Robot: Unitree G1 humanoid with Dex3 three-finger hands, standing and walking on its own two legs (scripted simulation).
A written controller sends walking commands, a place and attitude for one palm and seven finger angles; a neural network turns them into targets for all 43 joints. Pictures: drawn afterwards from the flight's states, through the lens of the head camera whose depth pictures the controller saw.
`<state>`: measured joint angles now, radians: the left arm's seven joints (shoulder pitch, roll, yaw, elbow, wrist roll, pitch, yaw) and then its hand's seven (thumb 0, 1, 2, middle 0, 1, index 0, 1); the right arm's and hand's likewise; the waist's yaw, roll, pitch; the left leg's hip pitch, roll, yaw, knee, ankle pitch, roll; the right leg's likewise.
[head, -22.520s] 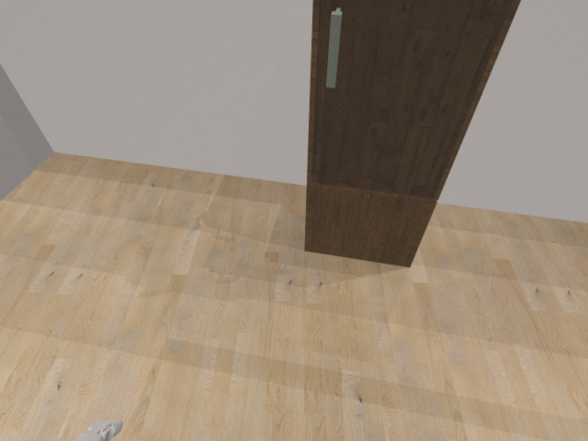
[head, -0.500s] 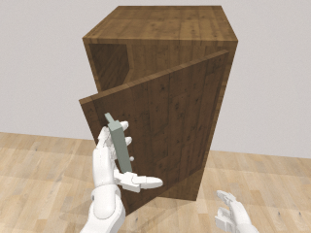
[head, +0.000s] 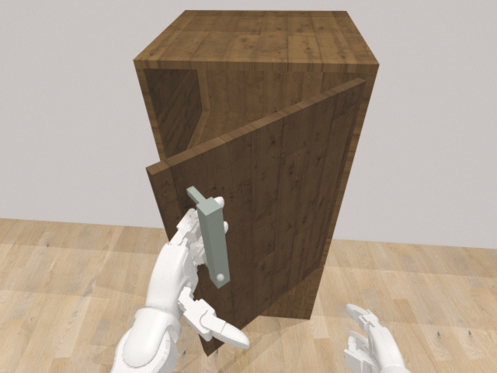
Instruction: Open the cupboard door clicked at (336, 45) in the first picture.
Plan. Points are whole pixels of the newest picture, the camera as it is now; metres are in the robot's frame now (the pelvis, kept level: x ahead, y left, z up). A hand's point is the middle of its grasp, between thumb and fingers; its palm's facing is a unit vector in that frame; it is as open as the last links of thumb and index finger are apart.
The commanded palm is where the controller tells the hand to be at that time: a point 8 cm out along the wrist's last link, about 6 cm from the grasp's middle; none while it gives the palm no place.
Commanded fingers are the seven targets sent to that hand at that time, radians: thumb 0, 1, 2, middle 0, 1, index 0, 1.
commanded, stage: slide the hand sideways off the handle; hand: left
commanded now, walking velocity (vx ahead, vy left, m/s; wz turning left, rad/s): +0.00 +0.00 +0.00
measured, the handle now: (207, 238) +0.27 +0.09 +0.13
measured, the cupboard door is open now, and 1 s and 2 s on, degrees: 44 41 41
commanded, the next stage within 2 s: draw the hand back to the body in 0.86 s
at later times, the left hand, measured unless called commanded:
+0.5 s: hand (194, 297) +0.18 +0.09 +0.13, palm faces -0.04 -1.00 -0.05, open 16.0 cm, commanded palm +0.14 +0.16 +0.13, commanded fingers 0.00 -0.50 0.30 -0.15 -0.30 -0.15 -0.30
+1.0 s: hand (139, 327) +0.15 +0.15 +0.12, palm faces +0.03 -1.00 -0.05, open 16.3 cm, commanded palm +0.11 +0.21 +0.13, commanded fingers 0.00 -0.50 0.30 -0.15 -0.30 -0.15 -0.30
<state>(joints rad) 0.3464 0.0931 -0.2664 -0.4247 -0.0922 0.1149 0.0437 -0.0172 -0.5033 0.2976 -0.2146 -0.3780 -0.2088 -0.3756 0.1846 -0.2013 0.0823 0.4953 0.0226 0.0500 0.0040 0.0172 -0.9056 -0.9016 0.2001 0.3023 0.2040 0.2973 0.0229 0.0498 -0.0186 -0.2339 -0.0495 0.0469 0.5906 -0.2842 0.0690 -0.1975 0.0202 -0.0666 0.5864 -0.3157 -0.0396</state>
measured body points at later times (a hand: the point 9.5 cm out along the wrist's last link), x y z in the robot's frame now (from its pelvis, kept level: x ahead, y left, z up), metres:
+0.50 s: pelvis +0.02 -0.03 +0.00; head -0.01 -0.05 +0.44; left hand +0.18 +0.14 +0.13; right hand +0.22 -0.23 -0.07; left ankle +0.03 +0.07 -0.73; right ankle +0.01 -0.09 -0.73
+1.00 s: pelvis +0.02 -0.03 -0.01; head -0.01 -0.05 +0.44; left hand +0.14 +0.20 +0.12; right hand +0.22 -0.25 -0.06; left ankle +0.03 +0.07 -0.73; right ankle +0.01 -0.09 -0.73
